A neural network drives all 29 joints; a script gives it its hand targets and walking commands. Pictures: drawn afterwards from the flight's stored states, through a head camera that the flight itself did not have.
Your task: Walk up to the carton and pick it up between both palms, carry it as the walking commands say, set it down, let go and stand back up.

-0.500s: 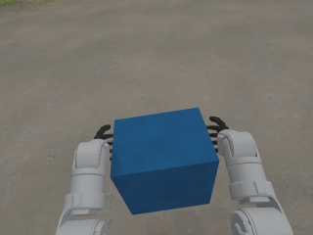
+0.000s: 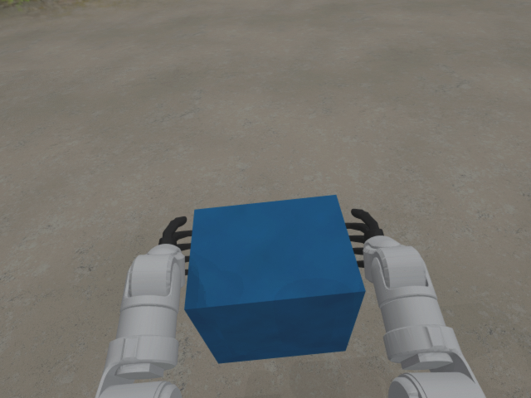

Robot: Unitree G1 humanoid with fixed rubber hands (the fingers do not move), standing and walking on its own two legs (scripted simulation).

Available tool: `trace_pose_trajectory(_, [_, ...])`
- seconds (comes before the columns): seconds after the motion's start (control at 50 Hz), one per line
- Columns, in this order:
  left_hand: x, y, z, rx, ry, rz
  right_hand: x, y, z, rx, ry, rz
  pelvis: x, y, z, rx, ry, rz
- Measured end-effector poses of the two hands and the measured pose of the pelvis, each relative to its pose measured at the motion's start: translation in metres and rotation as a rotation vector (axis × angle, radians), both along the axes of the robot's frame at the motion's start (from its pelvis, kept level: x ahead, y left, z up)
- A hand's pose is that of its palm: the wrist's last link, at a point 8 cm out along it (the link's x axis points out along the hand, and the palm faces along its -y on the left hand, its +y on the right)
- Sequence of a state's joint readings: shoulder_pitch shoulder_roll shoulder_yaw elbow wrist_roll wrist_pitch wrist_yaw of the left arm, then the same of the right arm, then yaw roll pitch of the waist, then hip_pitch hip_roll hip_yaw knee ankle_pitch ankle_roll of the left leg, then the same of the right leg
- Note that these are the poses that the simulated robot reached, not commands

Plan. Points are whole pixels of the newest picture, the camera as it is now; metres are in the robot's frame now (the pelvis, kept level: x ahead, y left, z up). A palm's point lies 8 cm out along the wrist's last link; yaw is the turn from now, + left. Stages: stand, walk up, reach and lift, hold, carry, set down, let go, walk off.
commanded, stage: carry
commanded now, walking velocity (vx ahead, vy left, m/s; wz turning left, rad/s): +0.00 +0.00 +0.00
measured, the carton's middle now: (273, 284) +0.34 +0.01 -0.01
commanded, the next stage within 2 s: hold in 0.66 s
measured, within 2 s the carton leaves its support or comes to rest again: neither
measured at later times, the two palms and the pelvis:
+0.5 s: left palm (181, 269) +0.32 +0.15 +0.06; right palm (383, 266) +0.32 -0.16 +0.05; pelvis +0.01 -0.01 +0.00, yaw +0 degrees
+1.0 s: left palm (182, 255) +0.34 +0.15 +0.08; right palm (381, 282) +0.30 -0.16 +0.05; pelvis +0.01 +0.02 +0.01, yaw -10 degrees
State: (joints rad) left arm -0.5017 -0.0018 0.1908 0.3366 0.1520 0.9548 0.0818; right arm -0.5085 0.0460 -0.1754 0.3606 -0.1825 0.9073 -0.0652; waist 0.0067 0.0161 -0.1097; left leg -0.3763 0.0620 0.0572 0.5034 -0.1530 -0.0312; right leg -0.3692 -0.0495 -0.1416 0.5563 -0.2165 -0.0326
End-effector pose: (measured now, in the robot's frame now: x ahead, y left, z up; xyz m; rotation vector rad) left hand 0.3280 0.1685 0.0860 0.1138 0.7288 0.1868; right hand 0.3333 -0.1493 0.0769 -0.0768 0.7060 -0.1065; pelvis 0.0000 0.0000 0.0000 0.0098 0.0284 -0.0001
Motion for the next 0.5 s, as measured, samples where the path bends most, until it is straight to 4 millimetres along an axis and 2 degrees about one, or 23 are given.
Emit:
trace_pose_trajectory(0.2, [0.002, -0.01, -0.018, -0.005, -0.003, -0.016, -0.006, -0.01, -0.02, -0.002, 0.001, -0.019, 0.009, -0.005, 0.0, 0.001, -0.009, 0.002])
trace_pose_trajectory(0.34, [0.005, -0.016, -0.015, 0.001, -0.032, -0.022, -0.006, -0.015, -0.02, 0.004, -0.021, -0.028, 0.008, -0.007, -0.001, 0.002, -0.011, 0.0])
trace_pose_trajectory(0.5, [-0.005, -0.015, -0.022, -0.005, -0.034, -0.013, -0.013, -0.014, -0.024, -0.011, -0.017, -0.018, 0.009, -0.008, 0.0, 0.0, -0.018, 0.001])
